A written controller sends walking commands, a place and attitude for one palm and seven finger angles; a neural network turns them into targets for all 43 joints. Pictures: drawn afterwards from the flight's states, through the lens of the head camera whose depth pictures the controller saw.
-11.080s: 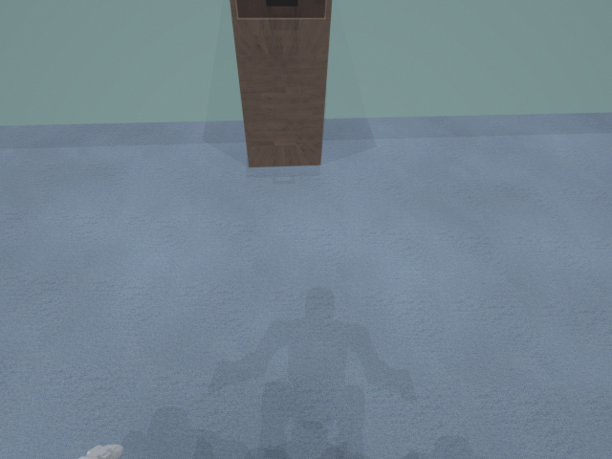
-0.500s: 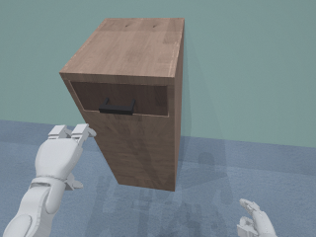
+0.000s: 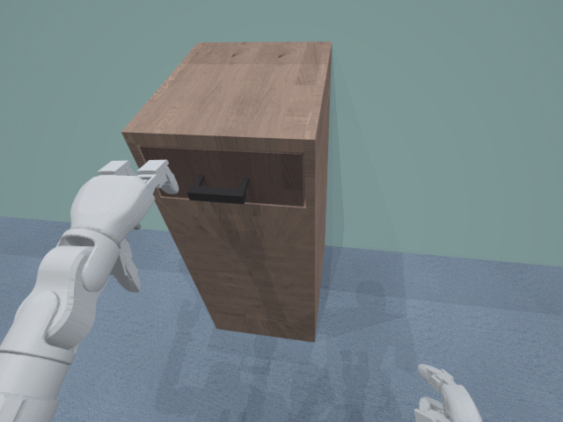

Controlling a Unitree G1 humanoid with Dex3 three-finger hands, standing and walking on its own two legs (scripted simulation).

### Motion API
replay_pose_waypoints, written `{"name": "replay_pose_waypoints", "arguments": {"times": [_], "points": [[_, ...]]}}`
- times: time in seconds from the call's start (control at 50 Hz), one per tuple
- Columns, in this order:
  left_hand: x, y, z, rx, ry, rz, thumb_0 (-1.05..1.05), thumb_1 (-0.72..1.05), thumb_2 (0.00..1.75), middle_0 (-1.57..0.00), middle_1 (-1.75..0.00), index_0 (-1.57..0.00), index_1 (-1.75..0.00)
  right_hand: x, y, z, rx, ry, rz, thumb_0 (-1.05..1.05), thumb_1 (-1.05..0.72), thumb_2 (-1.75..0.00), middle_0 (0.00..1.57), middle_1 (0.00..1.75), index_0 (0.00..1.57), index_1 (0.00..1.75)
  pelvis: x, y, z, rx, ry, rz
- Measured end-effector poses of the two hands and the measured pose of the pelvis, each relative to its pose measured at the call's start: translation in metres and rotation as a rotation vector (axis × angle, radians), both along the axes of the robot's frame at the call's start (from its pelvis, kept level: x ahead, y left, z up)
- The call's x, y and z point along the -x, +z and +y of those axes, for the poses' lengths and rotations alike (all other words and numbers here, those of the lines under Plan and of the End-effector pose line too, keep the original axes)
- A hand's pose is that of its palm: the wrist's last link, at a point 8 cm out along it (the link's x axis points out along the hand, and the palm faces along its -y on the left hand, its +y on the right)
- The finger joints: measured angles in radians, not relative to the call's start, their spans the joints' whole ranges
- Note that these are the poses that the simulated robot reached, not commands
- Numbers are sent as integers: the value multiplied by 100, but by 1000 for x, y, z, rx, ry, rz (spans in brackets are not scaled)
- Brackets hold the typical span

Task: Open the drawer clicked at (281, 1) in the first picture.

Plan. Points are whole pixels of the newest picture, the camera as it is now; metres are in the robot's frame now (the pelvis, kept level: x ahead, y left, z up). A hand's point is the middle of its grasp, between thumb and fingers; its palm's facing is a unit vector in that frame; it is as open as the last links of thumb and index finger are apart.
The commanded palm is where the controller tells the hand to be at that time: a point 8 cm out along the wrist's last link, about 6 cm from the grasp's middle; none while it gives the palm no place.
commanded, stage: raise the hand with hooked fingers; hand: left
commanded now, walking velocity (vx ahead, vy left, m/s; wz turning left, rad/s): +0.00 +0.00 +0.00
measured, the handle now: (219, 187) +0.53 +0.20 +0.02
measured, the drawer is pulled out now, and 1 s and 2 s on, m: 0.00 0.00 0.00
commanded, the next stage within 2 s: move the hooked fingers above the handle in 0.26 s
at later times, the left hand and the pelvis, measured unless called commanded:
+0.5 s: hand (150, 239) +0.31 +0.22 +0.12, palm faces +0.05 -0.05 -1.00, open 13.9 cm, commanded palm +0.29 +0.23 +0.18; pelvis -0.01 -0.01 +0.00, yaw +0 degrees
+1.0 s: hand (175, 215) +0.37 +0.22 +0.10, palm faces +0.02 -0.05 -1.00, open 13.9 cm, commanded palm +0.35 +0.23 +0.16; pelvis +0.00 -0.01 +0.00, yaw +0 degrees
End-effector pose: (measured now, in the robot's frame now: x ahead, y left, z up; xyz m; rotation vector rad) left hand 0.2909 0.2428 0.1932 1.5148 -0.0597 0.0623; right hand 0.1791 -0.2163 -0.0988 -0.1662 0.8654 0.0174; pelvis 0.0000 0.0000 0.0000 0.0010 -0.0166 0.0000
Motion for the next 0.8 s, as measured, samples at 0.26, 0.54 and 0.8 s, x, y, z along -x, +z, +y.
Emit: {"name": "replay_pose_waypoints", "arguments": {"times": [0.26,0.54,0.8], "points": [[14,-10,-11,4,-51,-24,0,-49,30,-32,-120,-32,-120,17,-6,-17,26,-22,41,1,-91,-90,20,30,20,29,6,0,-5,-5,-1,7],[2,-19,-18,-4,-23,33,0,-49,30,-32,-120,-32,-120,-4,0,-10,5,-2,-21,1,-90,-90,20,30,20,29,8,0,-13,-9,8,14],[-32,-26,-22,-11,-17,42,0,-49,30,-32,-120,-32,-120,13,-9,-29,37,-51,51,1,-90,-90,20,30,20,30,4,-2,-16,-10,6,49]]}}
